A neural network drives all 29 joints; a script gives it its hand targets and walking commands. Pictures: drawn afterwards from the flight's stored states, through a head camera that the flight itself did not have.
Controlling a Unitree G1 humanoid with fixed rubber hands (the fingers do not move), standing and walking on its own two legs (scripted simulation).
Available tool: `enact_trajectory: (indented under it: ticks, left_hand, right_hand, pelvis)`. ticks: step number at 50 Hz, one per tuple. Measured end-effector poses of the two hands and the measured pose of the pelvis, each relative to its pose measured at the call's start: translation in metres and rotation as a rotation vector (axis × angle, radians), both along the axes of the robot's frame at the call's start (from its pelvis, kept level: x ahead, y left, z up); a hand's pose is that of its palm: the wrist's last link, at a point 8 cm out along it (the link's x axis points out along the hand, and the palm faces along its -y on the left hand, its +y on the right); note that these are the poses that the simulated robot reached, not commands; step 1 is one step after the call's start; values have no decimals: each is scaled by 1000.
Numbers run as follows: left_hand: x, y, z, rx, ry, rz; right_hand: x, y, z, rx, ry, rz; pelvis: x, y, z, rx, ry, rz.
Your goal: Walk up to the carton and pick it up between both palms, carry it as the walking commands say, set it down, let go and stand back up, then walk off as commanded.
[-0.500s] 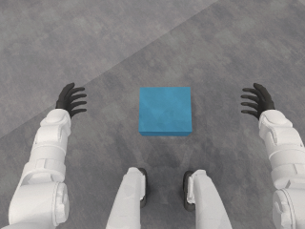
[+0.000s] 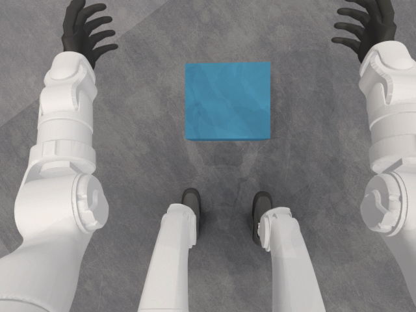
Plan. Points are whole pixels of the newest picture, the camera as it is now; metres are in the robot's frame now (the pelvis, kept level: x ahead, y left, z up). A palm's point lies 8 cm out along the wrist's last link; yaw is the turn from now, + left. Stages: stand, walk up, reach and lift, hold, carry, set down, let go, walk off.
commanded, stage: reach and lift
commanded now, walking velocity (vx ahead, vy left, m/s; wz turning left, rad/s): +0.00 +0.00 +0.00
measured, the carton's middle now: (226, 105) +0.52 +0.01 -0.57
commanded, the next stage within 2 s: none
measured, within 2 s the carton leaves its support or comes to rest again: neither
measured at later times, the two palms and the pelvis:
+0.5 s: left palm (111, 69) +0.52 +0.25 -0.19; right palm (341, 64) +0.54 -0.21 -0.19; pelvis -0.01 +0.00 -0.09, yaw +0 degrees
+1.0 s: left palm (138, 91) +0.52 +0.24 -0.34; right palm (311, 86) +0.53 -0.20 -0.34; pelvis -0.03 +0.00 -0.21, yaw +0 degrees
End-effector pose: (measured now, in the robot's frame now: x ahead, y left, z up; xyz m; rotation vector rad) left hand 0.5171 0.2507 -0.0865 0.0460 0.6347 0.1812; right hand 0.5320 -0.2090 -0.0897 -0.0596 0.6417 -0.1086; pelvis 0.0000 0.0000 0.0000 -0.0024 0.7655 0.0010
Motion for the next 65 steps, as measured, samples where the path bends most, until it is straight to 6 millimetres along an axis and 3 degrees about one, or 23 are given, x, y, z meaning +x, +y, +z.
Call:
enact_trajectory:
  ticks: [4,11,17,35,65]
  left_hand:
    - [7,0,-7,0,-12,-4]
    - [1,2,-24,-4,-5,2]
    - [0,1,-47,-13,6,7]
    - [2,1,-174,18,6,16]
    - [-10,-12,-344,23,73,32]
  right_hand:
    - [6,1,-9,4,-15,1]
    - [2,-1,-26,9,-9,-2]
    - [1,1,-50,18,10,-9]
    - [1,-3,-175,-7,0,-27]
    - [-7,12,-341,-20,63,-25]
  pelvis:
    - [1,0,-3,1,37,-1]
    - [0,-1,-11,3,71,-3]
    - [-5,-2,-34,3,85,-1]
    - [-23,-3,-149,-2,106,2]
    - [-42,-3,-269,-4,-80,2]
